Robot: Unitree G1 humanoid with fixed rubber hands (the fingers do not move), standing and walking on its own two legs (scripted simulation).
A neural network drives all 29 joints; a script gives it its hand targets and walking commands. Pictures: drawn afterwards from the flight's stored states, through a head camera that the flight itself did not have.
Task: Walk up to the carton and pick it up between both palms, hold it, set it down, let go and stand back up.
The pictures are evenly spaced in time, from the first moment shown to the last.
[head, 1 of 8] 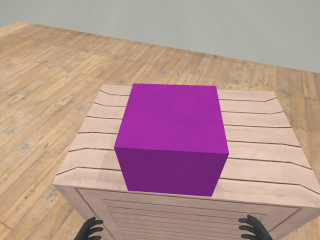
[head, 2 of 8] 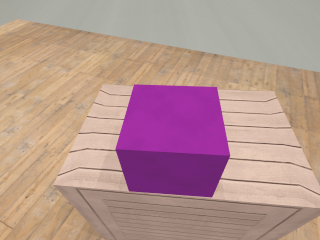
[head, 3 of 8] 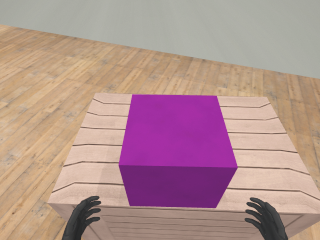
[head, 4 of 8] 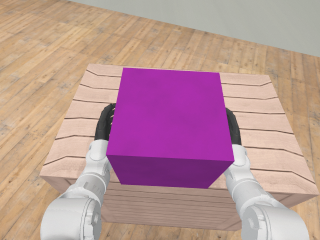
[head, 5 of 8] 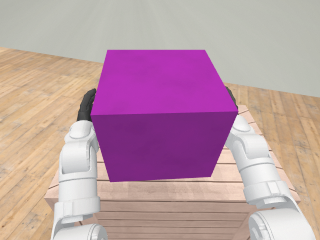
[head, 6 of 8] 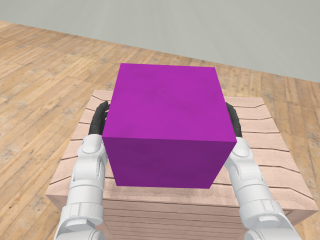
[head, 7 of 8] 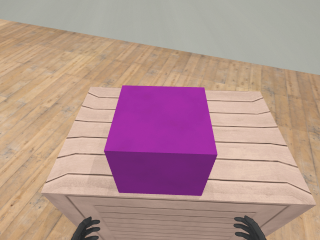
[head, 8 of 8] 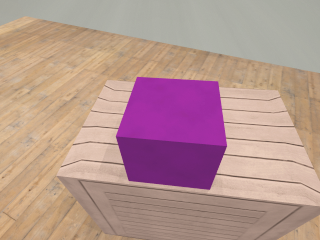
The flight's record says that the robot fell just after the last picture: no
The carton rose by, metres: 0.18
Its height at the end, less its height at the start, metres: +0.00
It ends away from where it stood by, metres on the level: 0.01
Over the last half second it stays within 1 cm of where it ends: yes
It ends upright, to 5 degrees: yes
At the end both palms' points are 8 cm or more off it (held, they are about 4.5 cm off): yes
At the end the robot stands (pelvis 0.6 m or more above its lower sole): yes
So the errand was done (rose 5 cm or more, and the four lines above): yes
